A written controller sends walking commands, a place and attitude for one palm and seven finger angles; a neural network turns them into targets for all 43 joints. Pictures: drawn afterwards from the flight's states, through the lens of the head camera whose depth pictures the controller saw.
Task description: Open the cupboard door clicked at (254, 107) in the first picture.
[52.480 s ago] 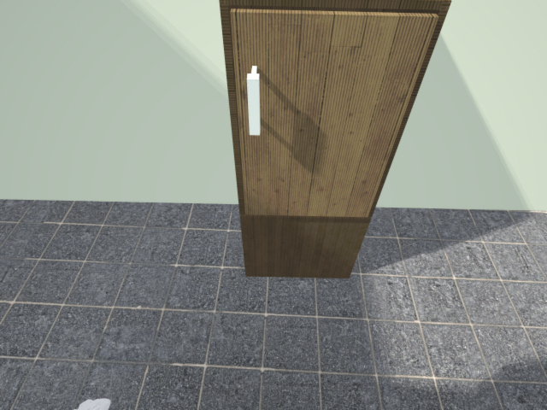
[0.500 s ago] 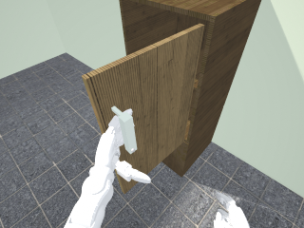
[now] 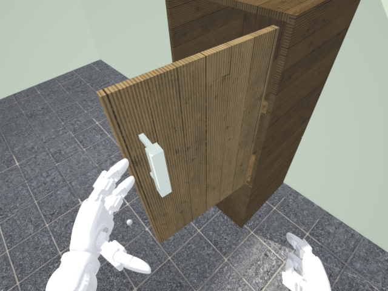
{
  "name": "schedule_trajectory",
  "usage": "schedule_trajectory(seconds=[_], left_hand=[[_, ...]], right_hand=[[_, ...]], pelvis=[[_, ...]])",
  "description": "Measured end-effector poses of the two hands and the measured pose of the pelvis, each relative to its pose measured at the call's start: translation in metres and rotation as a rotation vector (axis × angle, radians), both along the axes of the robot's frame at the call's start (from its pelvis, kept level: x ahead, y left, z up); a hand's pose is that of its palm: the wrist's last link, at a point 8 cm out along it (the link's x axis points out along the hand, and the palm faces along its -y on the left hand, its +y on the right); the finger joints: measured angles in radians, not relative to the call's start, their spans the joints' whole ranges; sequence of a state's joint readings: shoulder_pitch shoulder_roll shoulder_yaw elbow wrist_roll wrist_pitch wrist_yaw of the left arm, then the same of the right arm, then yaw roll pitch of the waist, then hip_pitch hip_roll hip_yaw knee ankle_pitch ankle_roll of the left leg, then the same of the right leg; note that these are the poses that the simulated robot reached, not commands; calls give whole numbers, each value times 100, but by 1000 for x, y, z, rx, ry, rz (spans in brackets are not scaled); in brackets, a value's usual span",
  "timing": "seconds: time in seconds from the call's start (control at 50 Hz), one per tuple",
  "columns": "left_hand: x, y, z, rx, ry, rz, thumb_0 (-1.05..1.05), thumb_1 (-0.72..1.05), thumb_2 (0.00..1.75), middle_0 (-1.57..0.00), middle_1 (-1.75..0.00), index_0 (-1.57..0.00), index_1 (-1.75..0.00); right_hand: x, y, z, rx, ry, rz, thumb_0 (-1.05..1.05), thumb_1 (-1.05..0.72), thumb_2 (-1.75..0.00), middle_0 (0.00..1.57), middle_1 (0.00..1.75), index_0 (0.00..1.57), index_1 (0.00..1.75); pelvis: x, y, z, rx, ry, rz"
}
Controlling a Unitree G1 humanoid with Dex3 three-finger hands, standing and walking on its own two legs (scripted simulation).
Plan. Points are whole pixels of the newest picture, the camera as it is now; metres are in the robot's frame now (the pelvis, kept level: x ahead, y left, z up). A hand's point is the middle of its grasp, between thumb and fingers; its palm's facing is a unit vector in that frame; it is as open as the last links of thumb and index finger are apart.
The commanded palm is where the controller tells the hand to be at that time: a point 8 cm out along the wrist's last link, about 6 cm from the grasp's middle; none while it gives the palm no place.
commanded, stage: slide the hand sideways off the handle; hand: left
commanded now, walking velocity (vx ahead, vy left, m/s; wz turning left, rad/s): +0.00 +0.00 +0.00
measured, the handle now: (154, 165) +0.33 +0.11 +0.11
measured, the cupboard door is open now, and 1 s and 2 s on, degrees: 82 82 82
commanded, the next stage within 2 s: draw the hand back to the body in 0.14 s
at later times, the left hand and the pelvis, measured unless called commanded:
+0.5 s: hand (99, 232) +0.19 +0.17 +0.11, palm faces +0.00 -1.00 -0.06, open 16.3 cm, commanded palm +0.16 +0.23 +0.13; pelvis -0.01 +0.01 +0.00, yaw +0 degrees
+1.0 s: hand (48, 225) +0.19 +0.24 +0.14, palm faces +0.29 -0.90 -0.31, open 14.3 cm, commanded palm +0.14 +0.29 +0.16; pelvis -0.01 +0.03 +0.02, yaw -1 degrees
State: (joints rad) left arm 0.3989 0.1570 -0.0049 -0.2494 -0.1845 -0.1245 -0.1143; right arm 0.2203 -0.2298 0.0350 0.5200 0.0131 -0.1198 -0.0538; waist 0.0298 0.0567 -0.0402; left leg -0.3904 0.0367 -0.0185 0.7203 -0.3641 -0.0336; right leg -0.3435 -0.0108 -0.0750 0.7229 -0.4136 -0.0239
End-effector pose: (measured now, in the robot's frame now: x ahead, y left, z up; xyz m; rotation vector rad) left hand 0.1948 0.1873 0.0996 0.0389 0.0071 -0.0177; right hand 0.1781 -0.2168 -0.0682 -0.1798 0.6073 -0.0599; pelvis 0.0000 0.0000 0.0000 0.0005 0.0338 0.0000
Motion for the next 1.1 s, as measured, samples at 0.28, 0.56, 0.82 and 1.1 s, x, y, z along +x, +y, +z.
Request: schedule_trajectory(seconds=[0.28, 0.56, 0.82, 1.1], left_hand=[[-21, 13, -1, -2, -7, -2, -2, -50, 30, -15, -30, -15, -30], [-30, 47, 19, 24, -36, 21, -2, -50, 30, -15, -30, -15, -30], [-44, 75, 41, 150, -52, 122, -2, -42, 34, -16, -30, -16, -30], [-39, 108, 61, 324, -72, 342, -1, 1, 52, -17, -30, -17, -30]], right_hand=[[-8, 8, -3, -2, -27, 11, 1, -90, -90, 21, 30, 21, 30], [-18, 14, 4, -11, -61, -9, 2, -90, -90, 21, 30, 21, 30], [-12, 29, 19, -34, -101, 16, 2, -90, -90, 21, 30, 21, 30], [-16, 40, 16, -53, 32, 18, 1, -90, -90, 21, 30, 21, 30]], pelvis=[[-4, 6, -6, -8, 11, 7], [-12, 14, -3, -20, -17, 5], [-17, 23, 5, -27, -65, 3], [-7, 34, 23, -17, -106, -20]])
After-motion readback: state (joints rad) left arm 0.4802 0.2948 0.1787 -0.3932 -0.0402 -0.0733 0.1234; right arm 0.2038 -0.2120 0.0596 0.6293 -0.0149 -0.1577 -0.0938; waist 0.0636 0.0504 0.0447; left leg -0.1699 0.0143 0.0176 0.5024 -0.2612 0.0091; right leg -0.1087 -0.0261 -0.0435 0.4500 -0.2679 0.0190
